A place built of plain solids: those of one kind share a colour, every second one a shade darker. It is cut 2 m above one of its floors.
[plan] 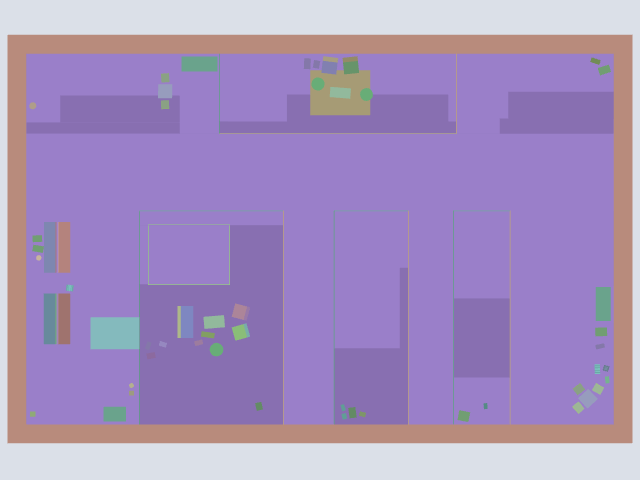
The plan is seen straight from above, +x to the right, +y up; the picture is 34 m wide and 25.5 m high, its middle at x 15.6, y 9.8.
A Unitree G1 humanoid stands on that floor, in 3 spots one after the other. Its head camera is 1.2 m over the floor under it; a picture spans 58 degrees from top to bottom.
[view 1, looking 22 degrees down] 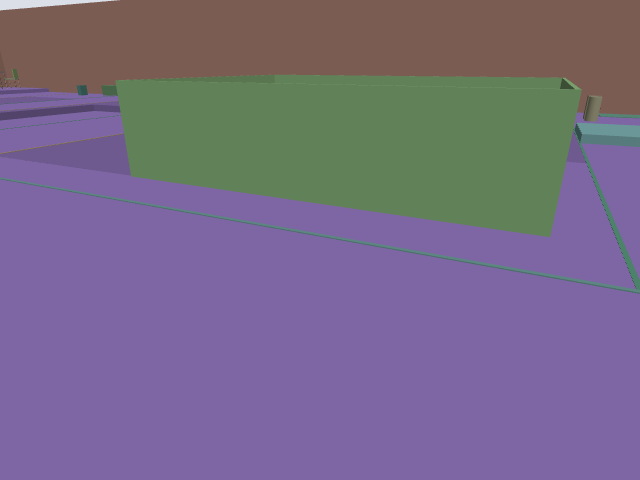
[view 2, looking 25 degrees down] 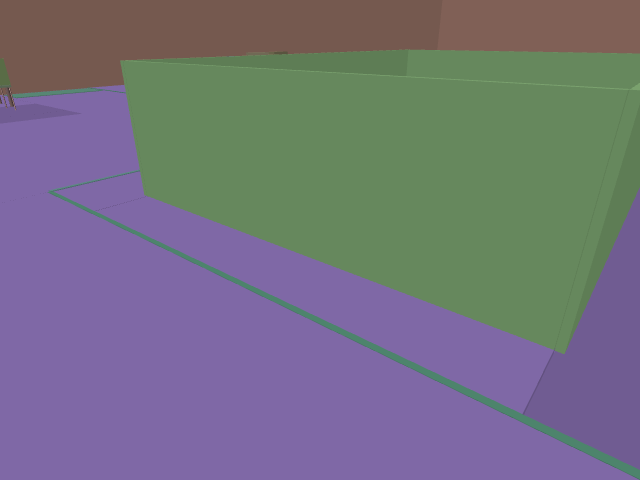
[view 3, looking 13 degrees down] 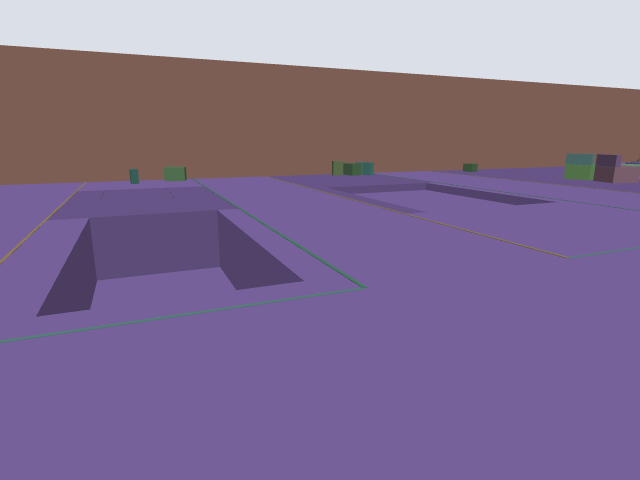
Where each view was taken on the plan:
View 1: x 6.69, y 14.10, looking -64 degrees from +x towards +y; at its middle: floor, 3.20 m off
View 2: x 4.70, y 7.30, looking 39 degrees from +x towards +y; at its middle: rail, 2.50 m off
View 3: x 24.38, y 14.35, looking -113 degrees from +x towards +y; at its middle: floor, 5.34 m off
